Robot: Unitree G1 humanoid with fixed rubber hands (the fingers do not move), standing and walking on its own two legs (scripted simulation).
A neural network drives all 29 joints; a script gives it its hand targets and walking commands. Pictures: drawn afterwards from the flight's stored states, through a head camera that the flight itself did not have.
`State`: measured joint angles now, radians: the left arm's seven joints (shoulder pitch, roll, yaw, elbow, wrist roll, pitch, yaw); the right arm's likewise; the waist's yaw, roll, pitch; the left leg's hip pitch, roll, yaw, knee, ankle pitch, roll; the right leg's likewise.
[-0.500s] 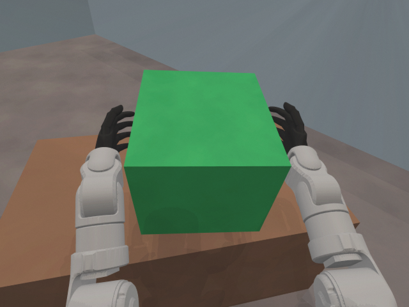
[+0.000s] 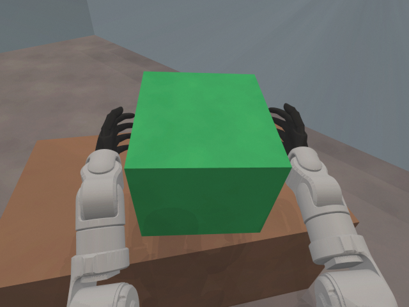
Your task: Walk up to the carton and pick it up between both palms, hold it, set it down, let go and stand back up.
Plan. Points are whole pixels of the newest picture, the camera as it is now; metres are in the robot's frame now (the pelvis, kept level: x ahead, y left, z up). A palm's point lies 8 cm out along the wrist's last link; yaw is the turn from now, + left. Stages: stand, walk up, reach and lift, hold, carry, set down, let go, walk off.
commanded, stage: hold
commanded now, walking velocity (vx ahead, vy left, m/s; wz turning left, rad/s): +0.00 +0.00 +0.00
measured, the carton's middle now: (201, 150) +0.41 +0.02 +0.13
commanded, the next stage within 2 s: none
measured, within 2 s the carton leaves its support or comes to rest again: neither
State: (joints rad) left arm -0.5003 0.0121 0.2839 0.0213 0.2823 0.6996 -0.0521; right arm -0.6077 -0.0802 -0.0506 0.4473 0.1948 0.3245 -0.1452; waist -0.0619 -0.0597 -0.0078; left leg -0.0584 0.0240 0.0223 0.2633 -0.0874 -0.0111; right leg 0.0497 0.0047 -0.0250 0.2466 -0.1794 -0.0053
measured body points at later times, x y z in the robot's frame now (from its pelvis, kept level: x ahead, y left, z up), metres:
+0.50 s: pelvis +0.00 +0.00 +0.00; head -0.04 +0.03 +0.45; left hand +0.36 +0.18 +0.18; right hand +0.37 -0.16 +0.19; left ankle +0.04 +0.13 -0.75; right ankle -0.02 -0.11 -0.75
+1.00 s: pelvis +0.00 +0.00 +0.00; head -0.05 +0.02 +0.45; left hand +0.36 +0.18 +0.19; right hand +0.37 -0.16 +0.19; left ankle +0.04 +0.12 -0.75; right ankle -0.02 -0.11 -0.75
